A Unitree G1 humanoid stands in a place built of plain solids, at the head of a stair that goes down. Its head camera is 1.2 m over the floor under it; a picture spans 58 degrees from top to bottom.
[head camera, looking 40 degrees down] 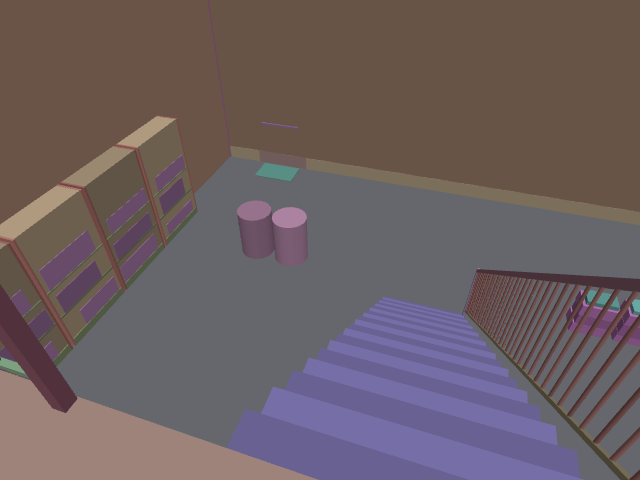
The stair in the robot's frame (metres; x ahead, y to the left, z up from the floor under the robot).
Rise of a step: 0.19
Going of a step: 0.21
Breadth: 1.22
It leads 18 degrees to the right of straight ahead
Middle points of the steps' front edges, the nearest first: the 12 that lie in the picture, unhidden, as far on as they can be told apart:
0.58 -0.32 -0.19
0.78 -0.39 -0.38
0.98 -0.45 -0.57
1.18 -0.52 -0.76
1.38 -0.58 -0.94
1.58 -0.65 -1.13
1.78 -0.71 -1.32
1.97 -0.78 -1.51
2.17 -0.84 -1.70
2.37 -0.91 -1.89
2.57 -0.97 -2.08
2.77 -1.04 -2.27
